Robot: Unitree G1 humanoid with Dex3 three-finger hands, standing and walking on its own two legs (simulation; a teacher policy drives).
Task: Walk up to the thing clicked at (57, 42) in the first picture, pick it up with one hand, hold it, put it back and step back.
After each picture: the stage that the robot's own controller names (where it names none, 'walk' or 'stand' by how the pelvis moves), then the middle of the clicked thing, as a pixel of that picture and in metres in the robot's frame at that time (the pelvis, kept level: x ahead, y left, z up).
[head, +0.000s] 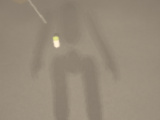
stand; (56, 41) +1.39 +0.33 -0.72
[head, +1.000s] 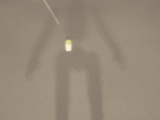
walk; (68, 45) +1.29 +0.15 -0.71
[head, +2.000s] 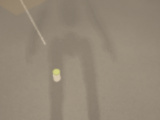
walk; (56, 75) +0.87 +0.19 -0.72
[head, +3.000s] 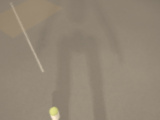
walk; (54, 114) +0.53 +0.23 -0.70
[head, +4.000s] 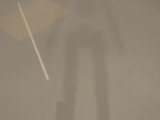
stand; out of the picture +0.41 +0.21 -0.72
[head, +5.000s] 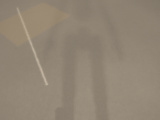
walk; out of the picture +0.38 +0.21 -0.72
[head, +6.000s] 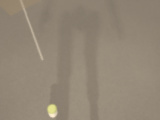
walk; (52, 110) +0.41 +0.17 -0.70
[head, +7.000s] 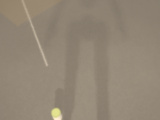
walk; (56, 114) +0.42 +0.22 -0.69
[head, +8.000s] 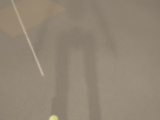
stand; out of the picture +0.45 +0.18 -0.71
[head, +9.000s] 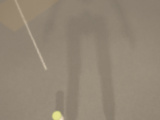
walk; (58, 117) +0.40 +0.25 -0.70
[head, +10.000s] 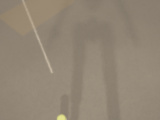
walk; out of the picture +0.40 +0.24 -0.69
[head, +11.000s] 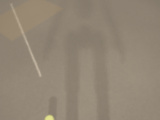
stand; out of the picture +0.44 +0.31 -0.71
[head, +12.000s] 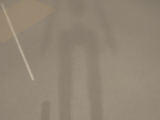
stand; out of the picture +0.41 +0.32 -0.73
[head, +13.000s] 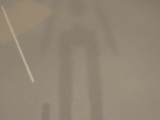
stand; out of the picture +0.40 +0.31 -0.73
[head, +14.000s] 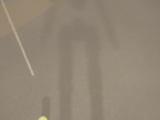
go down; out of the picture +0.41 +0.31 -0.72
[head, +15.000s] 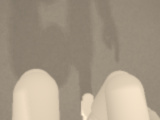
go down; out of the picture +0.48 +0.36 -0.29
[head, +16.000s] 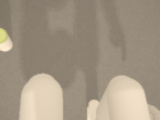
approach; (1, 40) +0.48 +0.35 -0.30
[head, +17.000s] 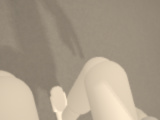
close in; out of the picture +0.45 +0.40 -0.23
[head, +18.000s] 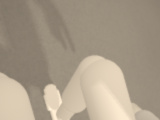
close; out of the picture +0.44 +0.41 -0.23
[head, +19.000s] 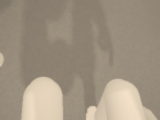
lift; out of the picture +0.37 +0.33 -0.09
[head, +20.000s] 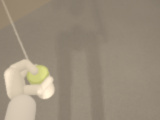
hold; (42, 82) +0.34 +0.16 +0.02
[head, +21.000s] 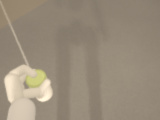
hold; (40, 86) +0.34 +0.17 -0.01
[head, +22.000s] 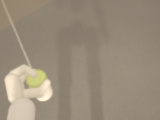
hold; (40, 86) +0.34 +0.17 -0.01
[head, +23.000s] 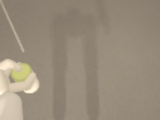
crouch; (26, 79) +0.37 +0.22 -0.06
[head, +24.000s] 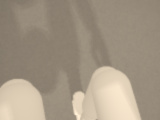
lower; out of the picture +0.49 +0.36 -0.13
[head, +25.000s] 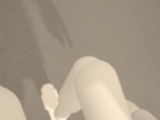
lower; out of the picture +0.42 +0.38 -0.24
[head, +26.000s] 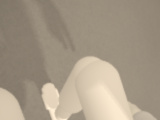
lower; out of the picture +0.42 +0.38 -0.24
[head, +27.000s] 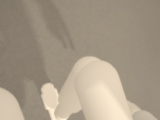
lower; out of the picture +0.42 +0.38 -0.24
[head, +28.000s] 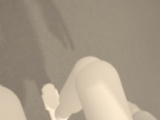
lower; out of the picture +0.42 +0.38 -0.24
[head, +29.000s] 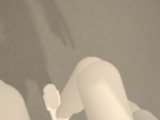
loosen; out of the picture +0.42 +0.36 -0.23
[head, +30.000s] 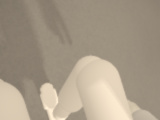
withdraw; out of the picture +0.38 +0.30 -0.26
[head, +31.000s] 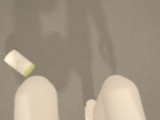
walk; (20, 63) +0.41 +0.25 -0.33
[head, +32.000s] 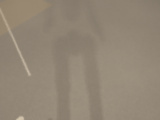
stand; out of the picture +0.33 +0.20 -0.68
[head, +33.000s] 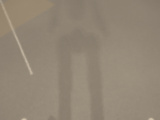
stand; out of the picture +0.35 +0.21 -0.69
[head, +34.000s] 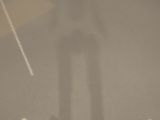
stand; out of the picture +0.35 +0.19 -0.69
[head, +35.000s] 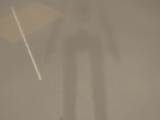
stand; out of the picture +0.39 +0.17 -0.75
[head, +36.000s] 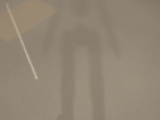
stand; out of the picture +0.38 +0.17 -0.75
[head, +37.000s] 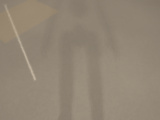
walk; out of the picture +0.39 +0.15 -0.75
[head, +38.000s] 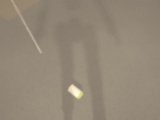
walk; (75, 91) +0.62 +0.10 -0.72
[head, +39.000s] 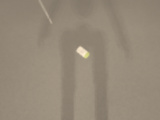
walk; (82, 52) +1.00 +0.01 -0.72
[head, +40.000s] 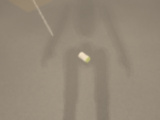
stand; (84, 57) +1.15 +0.02 -0.73
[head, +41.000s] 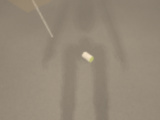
stand; (87, 56) +1.16 -0.04 -0.75
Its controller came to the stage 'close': yes
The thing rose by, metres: 0.70
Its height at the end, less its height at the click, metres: -0.02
